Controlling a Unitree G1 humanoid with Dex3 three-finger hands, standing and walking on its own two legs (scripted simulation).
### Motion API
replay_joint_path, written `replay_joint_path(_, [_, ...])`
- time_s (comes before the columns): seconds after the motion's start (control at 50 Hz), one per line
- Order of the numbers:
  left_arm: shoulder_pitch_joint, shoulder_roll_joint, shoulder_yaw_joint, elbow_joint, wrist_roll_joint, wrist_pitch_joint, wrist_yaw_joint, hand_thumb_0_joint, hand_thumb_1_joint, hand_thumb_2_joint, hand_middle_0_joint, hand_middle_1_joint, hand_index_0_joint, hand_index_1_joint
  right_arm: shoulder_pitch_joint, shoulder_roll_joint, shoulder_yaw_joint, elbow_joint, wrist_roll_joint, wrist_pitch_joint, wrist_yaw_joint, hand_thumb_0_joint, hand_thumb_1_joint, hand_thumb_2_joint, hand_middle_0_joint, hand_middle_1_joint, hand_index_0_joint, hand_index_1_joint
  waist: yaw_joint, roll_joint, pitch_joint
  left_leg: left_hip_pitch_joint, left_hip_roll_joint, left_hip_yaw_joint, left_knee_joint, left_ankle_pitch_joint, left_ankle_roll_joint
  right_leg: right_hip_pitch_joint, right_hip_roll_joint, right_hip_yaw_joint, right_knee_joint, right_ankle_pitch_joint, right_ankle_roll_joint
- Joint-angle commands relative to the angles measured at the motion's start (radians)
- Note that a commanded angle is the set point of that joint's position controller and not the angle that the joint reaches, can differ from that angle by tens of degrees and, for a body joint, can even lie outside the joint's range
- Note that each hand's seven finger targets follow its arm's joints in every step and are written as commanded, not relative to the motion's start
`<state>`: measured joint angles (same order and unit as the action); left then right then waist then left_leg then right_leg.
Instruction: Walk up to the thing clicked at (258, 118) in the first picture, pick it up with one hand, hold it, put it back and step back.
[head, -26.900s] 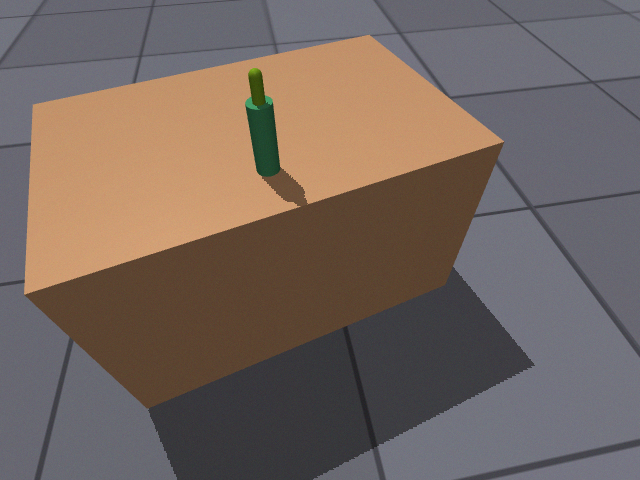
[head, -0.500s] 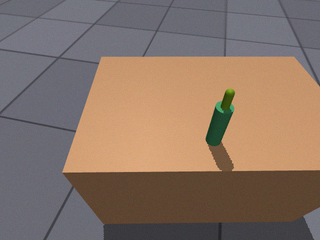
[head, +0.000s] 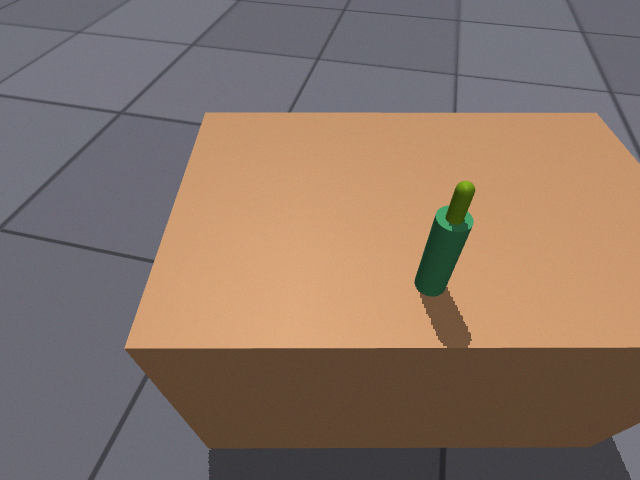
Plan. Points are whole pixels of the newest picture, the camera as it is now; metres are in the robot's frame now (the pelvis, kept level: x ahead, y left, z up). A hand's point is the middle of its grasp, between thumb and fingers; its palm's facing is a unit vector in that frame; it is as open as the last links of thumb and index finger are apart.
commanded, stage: stand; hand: right
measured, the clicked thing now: (446, 240) +0.47 -0.19 -0.01
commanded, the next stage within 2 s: step back in 1.94 s
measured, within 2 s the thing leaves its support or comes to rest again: neither
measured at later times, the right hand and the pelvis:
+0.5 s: hand out of the picture +0.08 -0.26 -0.16, palm faces -0.02 +0.94 -0.34, open 7.4 cm; pelvis +0.00 +0.00 +0.00, yaw +0 degrees
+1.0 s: hand out of the picture +0.07 -0.26 -0.16, palm faces -0.03 +0.94 -0.34, open 7.4 cm; pelvis +0.00 +0.00 +0.00, yaw +1 degrees
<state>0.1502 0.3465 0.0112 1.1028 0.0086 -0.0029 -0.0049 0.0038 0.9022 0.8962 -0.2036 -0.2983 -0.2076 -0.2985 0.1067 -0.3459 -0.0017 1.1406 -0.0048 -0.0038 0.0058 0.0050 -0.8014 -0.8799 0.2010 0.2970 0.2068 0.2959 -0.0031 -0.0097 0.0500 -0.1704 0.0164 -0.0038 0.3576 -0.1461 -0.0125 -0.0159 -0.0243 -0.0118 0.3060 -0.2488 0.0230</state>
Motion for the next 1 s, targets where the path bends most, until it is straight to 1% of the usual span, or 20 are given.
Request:
replay_joint_path(0.0, [-0.023,0.208,0.036,-0.056,0.003,-0.018,0.018,0.000,0.899,0.900,-0.200,-0.300,-0.200,-0.300,-0.040,-0.216,-0.035,-0.060,-0.003,-0.024,-0.019,0.000,-0.900,-0.900,0.200,0.300,0.200,0.300,0.001,0.001,-0.054,0.081,0.111,-0.101,-0.027,0.219,0.036,-0.078,-0.109,0.064,-0.053,0.174,-0.031])
replay_joint_path(0.02, [-0.020,0.209,0.035,-0.056,0.002,-0.018,0.017,0.000,0.899,0.900,-0.200,-0.300,-0.200,-0.300,-0.037,-0.218,-0.036,-0.060,-0.003,-0.023,-0.020,0.000,-0.900,-0.900,0.200,0.300,0.200,0.300,-0.001,0.005,-0.058,0.086,0.108,-0.100,-0.029,0.199,0.037,-0.077,-0.109,0.067,-0.060,0.162,-0.032])
replay_joint_path(0.12, [-0.022,0.209,0.037,-0.057,0.001,-0.019,0.019,0.000,0.899,0.900,-0.200,-0.300,-0.200,-0.300,-0.041,-0.215,-0.035,-0.060,0.000,-0.025,-0.019,0.000,-0.900,-0.900,0.200,0.300,0.200,0.300,0.000,0.005,-0.069,0.086,0.110,-0.100,-0.021,0.245,0.035,-0.053,-0.112,0.063,-0.052,0.216,-0.030])
replay_joint_path(0.22, [-0.023,0.214,0.039,-0.058,0.004,-0.016,0.018,0.000,0.899,0.900,-0.200,-0.300,-0.200,-0.300,-0.044,-0.215,-0.036,-0.062,-0.002,-0.021,-0.019,0.000,-0.900,-0.900,0.200,0.300,0.200,0.300,0.001,0.009,-0.052,0.077,0.104,-0.100,-0.034,0.167,0.032,-0.074,-0.109,0.064,-0.067,0.137,-0.034])
replay_joint_path(0.3, [-0.026,0.216,0.040,-0.058,0.004,-0.017,0.017,0.000,0.899,0.900,-0.200,-0.300,-0.200,-0.300,-0.039,-0.215,-0.035,-0.062,-0.001,-0.024,-0.018,0.000,-0.900,-0.900,0.200,0.300,0.200,0.300,-0.004,0.009,-0.040,0.071,0.102,-0.106,-0.047,0.138,0.033,-0.078,-0.110,0.066,-0.068,0.120,-0.037])
replay_joint_path(0.34, [-0.027,0.216,0.040,-0.059,0.004,-0.020,0.017,0.000,0.899,0.900,-0.200,-0.300,-0.200,-0.300,-0.042,-0.210,-0.034,-0.063,-0.001,-0.024,-0.017,0.000,-0.900,-0.900,0.200,0.300,0.200,0.300,-0.003,0.001,-0.043,0.077,0.107,-0.107,-0.040,0.184,0.034,-0.082,-0.111,0.063,-0.064,0.154,-0.034])
replay_joint_path(0.38, [-0.021,0.216,0.042,-0.059,0.005,-0.019,0.018,0.000,0.899,0.900,-0.200,-0.300,-0.200,-0.300,-0.045,-0.219,-0.038,-0.065,-0.002,-0.023,-0.019,0.000,-0.900,-0.900,0.200,0.300,0.200,0.300,0.001,0.011,-0.055,0.085,0.106,-0.108,-0.034,0.173,0.036,-0.074,-0.109,0.064,-0.065,0.147,-0.035])
replay_joint_path(0.4, [-0.019,0.212,0.039,-0.059,0.003,-0.020,0.017,0.000,0.899,0.900,-0.200,-0.300,-0.200,-0.300,-0.048,-0.212,-0.035,-0.066,-0.002,-0.025,-0.019,0.000,-0.900,-0.900,0.200,0.300,0.200,0.300,0.003,0.006,-0.059,0.095,0.110,-0.104,-0.025,0.221,0.038,-0.072,-0.113,0.062,-0.060,0.184,-0.034])
replay_joint_path(0.44, [-0.020,0.216,0.042,-0.062,0.004,-0.019,0.017,0.000,0.899,0.900,-0.200,-0.300,-0.200,-0.300,-0.035,-0.215,-0.036,-0.064,-0.002,-0.024,-0.020,0.000,-0.900,-0.900,0.200,0.300,0.200,0.300,-0.001,0.005,-0.064,0.089,0.104,-0.098,-0.028,0.193,0.035,-0.068,-0.111,0.065,-0.063,0.167,-0.036])
replay_joint_path(0.5, [-0.013,0.212,0.040,-0.063,0.002,-0.020,0.018,0.000,0.899,0.900,-0.200,-0.300,-0.200,-0.300,-0.044,-0.218,-0.037,-0.067,-0.002,-0.025,-0.019,0.000,-0.900,-0.900,0.200,0.300,0.200,0.300,0.005,0.011,-0.068,0.095,0.109,-0.099,-0.019,0.234,0.037,-0.063,-0.112,0.060,-0.055,0.203,-0.034])
replay_joint_path(0.54, [-0.020,0.214,0.040,-0.061,0.004,-0.018,0.017,0.000,0.899,0.900,-0.200,-0.300,-0.200,-0.300,-0.040,-0.215,-0.035,-0.067,-0.002,-0.023,-0.020,0.000,-0.900,-0.900,0.200,0.300,0.200,0.300,0.001,0.016,-0.059,0.079,0.106,-0.102,-0.030,0.187,0.034,-0.062,-0.110,0.061,-0.061,0.158,-0.036])
replay_joint_path(0.68, [-0.024,0.216,0.038,-0.064,0.003,-0.018,0.017,0.000,0.899,0.900,-0.200,-0.300,-0.200,-0.300,-0.032,-0.212,-0.033,-0.064,-0.002,-0.022,-0.018,0.000,-0.900,-0.900,0.200,0.300,0.200,0.300,-0.004,0.008,-0.049,0.074,0.105,-0.104,-0.036,0.180,0.032,-0.075,-0.111,0.064,-0.064,0.146,-0.036])
replay_joint_path(0.74, [-0.015,0.210,0.036,-0.063,0.004,-0.018,0.016,0.000,0.899,0.900,-0.200,-0.300,-0.200,-0.300,-0.035,-0.222,-0.036,-0.064,-0.002,-0.022,-0.018,0.000,-0.900,-0.900,0.200,0.300,0.200,0.300,0.000,0.025,-0.048,0.070,0.104,-0.109,-0.040,0.146,0.033,-0.074,-0.109,0.065,-0.067,0.120,-0.036])
replay_joint_path(0.76, [-0.017,0.220,0.040,-0.064,0.005,-0.019,0.015,0.000,0.899,0.900,-0.200,-0.300,-0.200,-0.300,-0.036,-0.219,-0.037,-0.066,-0.004,-0.022,-0.018,0.000,-0.900,-0.900,0.200,0.300,0.200,0.300,0.001,0.015,-0.061,0.077,0.102,-0.106,-0.038,0.148,0.034,-0.068,-0.111,0.067,-0.062,0.135,-0.038])
replay_joint_path(0.78, [-0.018,0.218,0.039,-0.063,0.003,-0.019,0.016,0.000,0.899,0.900,-0.200,-0.300,-0.200,-0.300,-0.037,-0.215,-0.034,-0.066,-0.003,-0.023,-0.018,0.000,-0.900,-0.900,0.200,0.300,0.200,0.300,0.002,0.011,-0.059,0.079,0.108,-0.108,-0.033,0.196,0.034,-0.066,-0.112,0.062,-0.055,0.162,-0.036])
replay_joint_path(0.82, [-0.017,0.216,0.038,-0.062,0.002,-0.018,0.016,0.000,0.899,0.900,-0.200,-0.300,-0.200,-0.300,-0.032,-0.221,-0.035,-0.063,-0.001,-0.024,-0.019,0.000,-0.900,-0.900,0.200,0.300,0.200,0.300,0.003,0.016,-0.060,0.076,0.106,-0.108,-0.036,0.182,0.034,-0.063,-0.112,0.067,-0.061,0.148,-0.036])
replay_joint_path(0.86, [-0.011,0.216,0.037,-0.066,0.003,-0.021,0.017,0.000,0.899,0.900,-0.200,-0.300,-0.200,-0.300,-0.038,-0.221,-0.036,-0.066,-0.003,-0.026,-0.019,0.000,-0.900,-0.900,0.200,0.300,0.200,0.300,0.008,0.011,-0.082,0.098,0.110,-0.103,-0.015,0.256,0.037,-0.057,-0.115,0.061,-0.051,0.220,-0.033])
replay_joint_path(0.9, [-0.019,0.216,0.038,-0.064,0.001,-0.020,0.018,0.000,0.899,0.900,-0.200,-0.300,-0.200,-0.300,-0.032,-0.217,-0.035,-0.064,-0.001,-0.025,-0.019,0.000,-0.900,-0.900,0.200,0.300,0.200,0.300,0.004,0.010,-0.063,0.081,0.108,-0.108,-0.028,0.228,0.034,-0.054,-0.113,0.060,-0.051,0.185,-0.034])
replay_joint_path(0.94, [-0.015,0.214,0.038,-0.065,0.002,-0.019,0.017,0.000,0.899,0.900,-0.200,-0.300,-0.200,-0.300,-0.031,-0.218,-0.036,-0.066,-0.002,-0.024,-0.020,0.000,-0.900,-0.900,0.200,0.300,0.200,0.300,0.005,0.011,-0.080,0.094,0.108,-0.101,-0.016,0.236,0.037,-0.052,-0.115,0.061,-0.053,0.203,-0.035])
replay_joint_path(0.98, [-0.019,0.217,0.038,-0.066,0.001,-0.019,0.018,0.000,0.899,0.900,-0.200,-0.300,-0.200,-0.300,-0.027,-0.213,-0.034,-0.066,-0.002,-0.024,-0.019,0.000,-0.900,-0.900,0.200,0.300,0.200,0.300,0.003,0.000,-0.057,0.076,0.106,-0.104,-0.024,0.230,0.034,-0.057,-0.114,0.057,-0.056,0.191,-0.033])
